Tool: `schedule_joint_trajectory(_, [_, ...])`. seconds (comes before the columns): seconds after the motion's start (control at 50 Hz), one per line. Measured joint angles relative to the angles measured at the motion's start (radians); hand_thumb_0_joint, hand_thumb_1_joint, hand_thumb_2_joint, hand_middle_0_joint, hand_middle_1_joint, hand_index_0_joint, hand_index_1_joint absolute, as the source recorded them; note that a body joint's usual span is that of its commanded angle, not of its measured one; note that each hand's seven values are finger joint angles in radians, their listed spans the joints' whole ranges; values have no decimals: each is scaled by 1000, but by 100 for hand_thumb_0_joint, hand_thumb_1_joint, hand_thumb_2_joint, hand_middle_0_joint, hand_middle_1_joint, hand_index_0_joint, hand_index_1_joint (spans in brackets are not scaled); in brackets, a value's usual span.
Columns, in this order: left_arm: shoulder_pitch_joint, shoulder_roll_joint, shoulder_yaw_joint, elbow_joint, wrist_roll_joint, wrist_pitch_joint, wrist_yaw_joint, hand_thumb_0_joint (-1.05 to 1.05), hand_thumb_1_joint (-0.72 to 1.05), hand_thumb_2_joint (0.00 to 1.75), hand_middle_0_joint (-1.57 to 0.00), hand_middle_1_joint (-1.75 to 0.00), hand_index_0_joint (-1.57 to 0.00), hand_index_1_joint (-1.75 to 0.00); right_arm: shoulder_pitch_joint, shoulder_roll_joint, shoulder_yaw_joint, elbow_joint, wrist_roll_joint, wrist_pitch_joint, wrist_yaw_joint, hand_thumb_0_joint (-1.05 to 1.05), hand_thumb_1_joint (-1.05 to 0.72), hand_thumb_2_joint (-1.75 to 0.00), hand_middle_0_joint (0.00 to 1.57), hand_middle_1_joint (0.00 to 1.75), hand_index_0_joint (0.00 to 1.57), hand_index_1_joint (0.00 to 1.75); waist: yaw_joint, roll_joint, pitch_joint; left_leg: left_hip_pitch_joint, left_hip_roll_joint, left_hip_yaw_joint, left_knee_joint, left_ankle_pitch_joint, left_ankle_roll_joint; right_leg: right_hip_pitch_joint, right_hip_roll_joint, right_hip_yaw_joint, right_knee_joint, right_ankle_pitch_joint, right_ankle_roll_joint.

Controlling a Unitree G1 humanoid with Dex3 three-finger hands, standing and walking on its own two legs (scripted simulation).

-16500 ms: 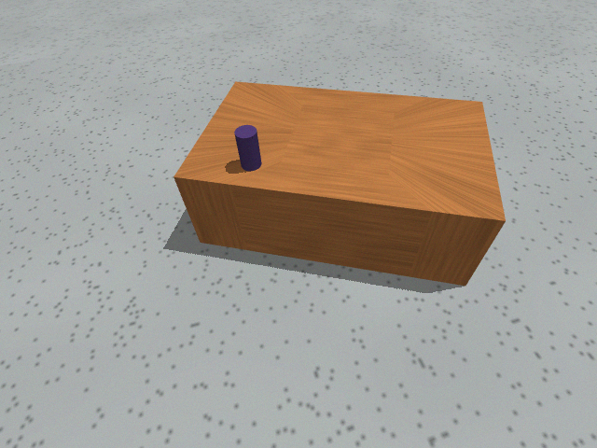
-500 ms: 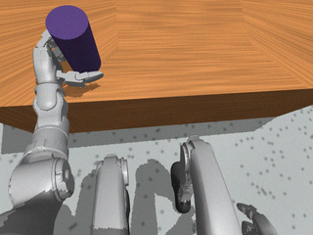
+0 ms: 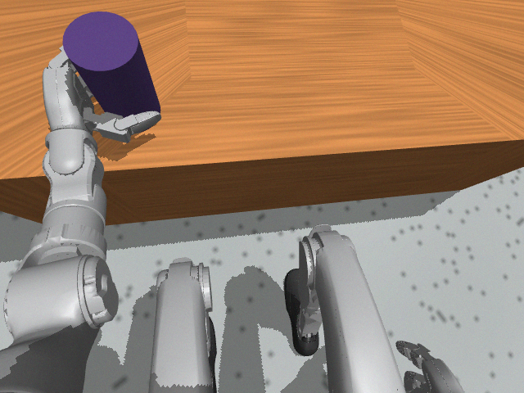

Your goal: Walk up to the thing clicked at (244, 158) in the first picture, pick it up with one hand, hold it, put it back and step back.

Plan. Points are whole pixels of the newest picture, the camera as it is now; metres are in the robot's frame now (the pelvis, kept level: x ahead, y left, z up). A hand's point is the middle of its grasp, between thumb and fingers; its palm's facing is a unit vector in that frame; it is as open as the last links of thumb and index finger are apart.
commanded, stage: settle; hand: left
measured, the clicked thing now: (120, 81) +0.54 +0.14 +0.02
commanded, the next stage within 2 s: lift in 0.82 s
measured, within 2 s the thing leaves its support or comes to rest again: leaves its support in 0.04 s
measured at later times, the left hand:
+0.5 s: hand (86, 47) +0.54 +0.16 +0.07, palm faces +0.03 -1.00 -0.02, open 10.8 cm
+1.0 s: hand (76, 15) +0.55 +0.15 +0.11, palm faces +0.05 -1.00 -0.02, open 10.8 cm
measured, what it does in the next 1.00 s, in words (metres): rises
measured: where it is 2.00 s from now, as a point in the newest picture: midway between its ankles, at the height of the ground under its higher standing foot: (254, 351)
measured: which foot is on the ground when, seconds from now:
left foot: down 0.00-1.00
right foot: down 0.00-1.00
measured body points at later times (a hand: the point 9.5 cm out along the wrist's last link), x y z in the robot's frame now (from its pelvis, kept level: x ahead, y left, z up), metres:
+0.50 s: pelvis +0.01 +0.01 +0.07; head +0.22 +0.04 +0.47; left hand +0.53 +0.21 +0.08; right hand +0.08 -0.27 -0.05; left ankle +0.06 +0.11 -0.41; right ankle +0.13 -0.15 -0.41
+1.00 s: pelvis +0.03 +0.00 +0.10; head +0.22 +0.02 +0.51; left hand +0.54 +0.20 +0.11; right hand +0.09 -0.27 -0.02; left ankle +0.06 +0.11 -0.41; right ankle +0.13 -0.15 -0.41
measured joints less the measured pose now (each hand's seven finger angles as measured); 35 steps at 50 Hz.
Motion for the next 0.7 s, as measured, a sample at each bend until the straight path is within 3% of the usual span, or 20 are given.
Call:
schedule_joint_trajectory(0.16, [32, -12, -24, -78, -32, 54, -5, -5, -48, 86, -75, -101, -78, -103, 12, 7, -4, 0, 25, 3, -16, 0, -92, -90, 20, 30, 20, 29, 19, 1, -15, 68, 4, 0, -63, 4, 4, 70, 2, -4, -60, 0, 2])
schedule_joint_trajectory(0.34, [22, -11, -32, -60, -48, 103, -5, -4, -51, 90, -74, -104, -77, -106, 18, 7, -8, -16, 39, -5, -26, 0, -91, -90, 20, 30, 20, 29, 24, -2, -27, 169, 14, 1, -160, 14, 9, 174, 10, -9, -157, 6, 4])
schedule_joint_trajectory(0.7, [48, -23, -44, -102, -52, 101, 4, -4, -53, 93, -74, -106, -77, -108, 29, 20, -10, 0, 33, -13, -30, 0, -90, -90, 20, 30, 20, 29, 38, -3, -11, 273, 23, 5, -270, 23, 11, 277, 17, -12, -261, 11, 5])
